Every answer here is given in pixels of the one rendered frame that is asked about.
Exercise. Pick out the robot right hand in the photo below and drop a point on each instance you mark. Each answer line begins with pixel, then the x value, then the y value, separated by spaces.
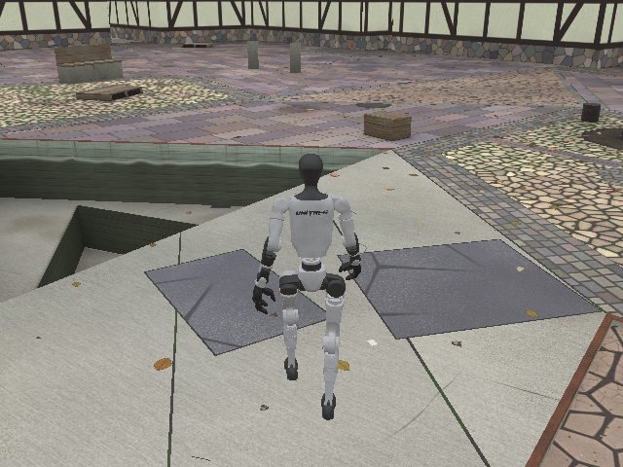
pixel 348 266

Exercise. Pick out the humanoid robot head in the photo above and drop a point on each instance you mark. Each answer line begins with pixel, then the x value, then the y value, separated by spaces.
pixel 310 167

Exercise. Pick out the robot left upper arm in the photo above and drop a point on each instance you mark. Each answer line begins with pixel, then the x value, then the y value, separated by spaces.
pixel 280 206

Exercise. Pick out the robot left forearm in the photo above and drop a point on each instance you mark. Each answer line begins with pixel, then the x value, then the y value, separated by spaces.
pixel 266 266

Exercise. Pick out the robot right upper arm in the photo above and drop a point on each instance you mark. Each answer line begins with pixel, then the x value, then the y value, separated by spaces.
pixel 341 205

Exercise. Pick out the robot right forearm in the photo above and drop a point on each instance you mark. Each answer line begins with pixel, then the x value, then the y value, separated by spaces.
pixel 353 253

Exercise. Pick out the right robot shin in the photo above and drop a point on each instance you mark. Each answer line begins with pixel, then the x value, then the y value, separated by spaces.
pixel 330 371

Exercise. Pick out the robot left hand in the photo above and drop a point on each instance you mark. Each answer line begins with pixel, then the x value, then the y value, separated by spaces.
pixel 257 297

